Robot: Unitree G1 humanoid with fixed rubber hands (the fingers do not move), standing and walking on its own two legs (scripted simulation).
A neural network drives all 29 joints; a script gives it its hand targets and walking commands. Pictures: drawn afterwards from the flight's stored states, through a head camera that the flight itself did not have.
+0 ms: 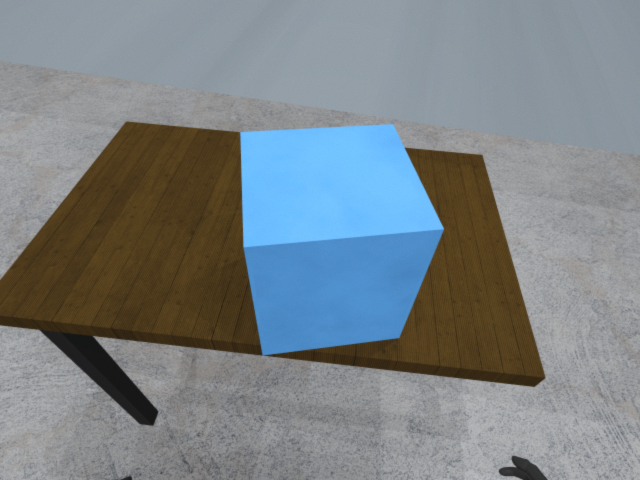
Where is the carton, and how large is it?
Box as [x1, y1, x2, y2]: [240, 124, 443, 354]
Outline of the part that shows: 392,124 240,132 243,246 262,354 395,338 399,336 443,228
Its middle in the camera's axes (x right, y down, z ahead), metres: +0.01 +0.01 +0.55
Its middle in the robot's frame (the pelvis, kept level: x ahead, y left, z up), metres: +0.42 -0.01 +0.05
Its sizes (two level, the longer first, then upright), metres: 0.210 0.200 0.250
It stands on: a table, 0.68 m high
